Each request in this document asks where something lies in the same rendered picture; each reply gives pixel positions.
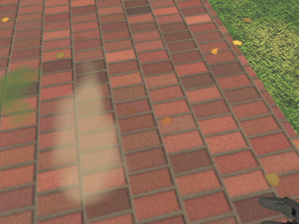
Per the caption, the robot right hand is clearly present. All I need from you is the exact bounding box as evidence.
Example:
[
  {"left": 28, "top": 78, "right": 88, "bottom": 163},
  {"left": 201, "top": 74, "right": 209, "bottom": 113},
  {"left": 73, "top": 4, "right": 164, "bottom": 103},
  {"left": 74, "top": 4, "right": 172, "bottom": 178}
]
[{"left": 258, "top": 196, "right": 299, "bottom": 224}]

